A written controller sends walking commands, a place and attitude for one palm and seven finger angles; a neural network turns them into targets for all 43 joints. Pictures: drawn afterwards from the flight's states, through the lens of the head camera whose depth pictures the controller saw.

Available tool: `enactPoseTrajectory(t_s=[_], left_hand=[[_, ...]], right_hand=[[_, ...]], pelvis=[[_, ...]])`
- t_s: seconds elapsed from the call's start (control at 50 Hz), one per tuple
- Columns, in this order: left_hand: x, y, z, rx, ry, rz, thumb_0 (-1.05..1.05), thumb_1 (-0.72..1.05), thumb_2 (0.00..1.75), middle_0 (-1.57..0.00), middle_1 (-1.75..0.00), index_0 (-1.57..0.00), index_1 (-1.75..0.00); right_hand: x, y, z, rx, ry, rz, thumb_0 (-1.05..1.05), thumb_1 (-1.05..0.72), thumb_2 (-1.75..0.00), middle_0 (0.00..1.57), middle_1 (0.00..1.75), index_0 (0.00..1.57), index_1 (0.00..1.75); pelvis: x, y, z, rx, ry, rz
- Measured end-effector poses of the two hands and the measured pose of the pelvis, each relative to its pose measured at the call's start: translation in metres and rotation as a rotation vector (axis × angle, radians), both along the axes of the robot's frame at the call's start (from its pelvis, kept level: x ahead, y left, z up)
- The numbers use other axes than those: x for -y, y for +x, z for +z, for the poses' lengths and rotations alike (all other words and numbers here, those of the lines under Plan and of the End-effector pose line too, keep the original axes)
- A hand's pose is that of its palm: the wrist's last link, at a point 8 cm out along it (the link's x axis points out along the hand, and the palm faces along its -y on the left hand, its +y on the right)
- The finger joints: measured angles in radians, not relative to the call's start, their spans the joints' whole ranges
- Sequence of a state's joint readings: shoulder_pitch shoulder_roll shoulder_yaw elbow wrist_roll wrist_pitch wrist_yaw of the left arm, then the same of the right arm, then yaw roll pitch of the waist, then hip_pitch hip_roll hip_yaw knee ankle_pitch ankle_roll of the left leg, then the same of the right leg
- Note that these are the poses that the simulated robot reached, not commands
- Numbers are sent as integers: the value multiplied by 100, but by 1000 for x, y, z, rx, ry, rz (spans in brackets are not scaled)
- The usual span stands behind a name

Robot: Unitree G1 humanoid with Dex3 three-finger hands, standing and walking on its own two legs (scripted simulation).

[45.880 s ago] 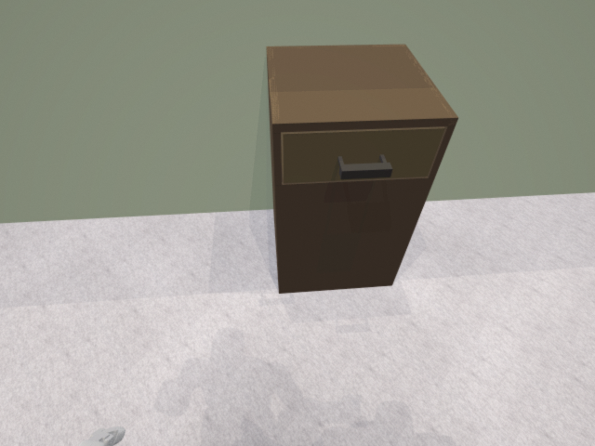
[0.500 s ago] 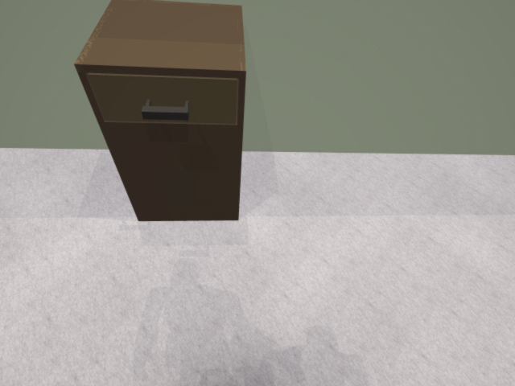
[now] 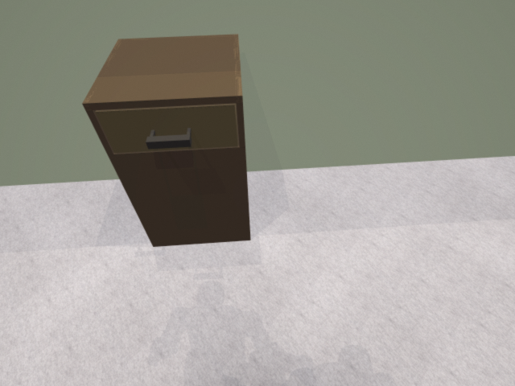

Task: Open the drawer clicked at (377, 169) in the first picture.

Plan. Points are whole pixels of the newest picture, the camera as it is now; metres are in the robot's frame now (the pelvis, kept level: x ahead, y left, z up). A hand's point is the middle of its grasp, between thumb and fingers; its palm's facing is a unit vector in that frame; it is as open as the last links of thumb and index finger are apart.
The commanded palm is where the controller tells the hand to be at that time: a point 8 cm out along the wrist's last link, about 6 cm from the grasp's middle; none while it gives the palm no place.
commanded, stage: let the arm hang, fingers relaxed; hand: left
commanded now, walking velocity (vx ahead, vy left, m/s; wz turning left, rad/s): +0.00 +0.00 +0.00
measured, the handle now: (170, 136) +0.81 +0.31 -0.12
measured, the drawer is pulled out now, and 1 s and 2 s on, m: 0.00 0.00 0.00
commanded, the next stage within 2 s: look to check the result in 0.14 s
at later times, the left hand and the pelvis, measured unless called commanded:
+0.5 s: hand out of the picture +0.08 +0.23 -0.16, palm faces -0.03 -0.95 -0.31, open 7.4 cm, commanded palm none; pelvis +0.02 -0.01 +0.00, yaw +0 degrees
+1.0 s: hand out of the picture +0.11 +0.23 -0.16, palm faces -0.02 -0.94 -0.33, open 7.4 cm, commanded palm none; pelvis +0.03 -0.01 +0.00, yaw +1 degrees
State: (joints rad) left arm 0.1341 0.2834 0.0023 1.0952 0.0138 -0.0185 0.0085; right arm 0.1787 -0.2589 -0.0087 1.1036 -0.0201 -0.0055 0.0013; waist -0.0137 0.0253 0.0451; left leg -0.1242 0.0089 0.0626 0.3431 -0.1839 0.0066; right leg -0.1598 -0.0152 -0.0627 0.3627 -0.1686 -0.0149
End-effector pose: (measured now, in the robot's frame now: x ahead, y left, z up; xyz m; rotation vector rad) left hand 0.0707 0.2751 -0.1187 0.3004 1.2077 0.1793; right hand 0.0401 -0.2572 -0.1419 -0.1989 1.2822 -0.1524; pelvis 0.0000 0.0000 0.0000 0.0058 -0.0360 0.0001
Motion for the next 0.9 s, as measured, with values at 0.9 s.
enactPoseTrajectory(t_s=[0.9], left_hand=[[1,30,0,-19,8,2,1,90,90,-20,-30,-21,-30]], right_hand=[[37,46,16,16,-80,20,1,-90,-89,21,30,20,30]], pelvis=[[11,29,3,-12,-4,1]])
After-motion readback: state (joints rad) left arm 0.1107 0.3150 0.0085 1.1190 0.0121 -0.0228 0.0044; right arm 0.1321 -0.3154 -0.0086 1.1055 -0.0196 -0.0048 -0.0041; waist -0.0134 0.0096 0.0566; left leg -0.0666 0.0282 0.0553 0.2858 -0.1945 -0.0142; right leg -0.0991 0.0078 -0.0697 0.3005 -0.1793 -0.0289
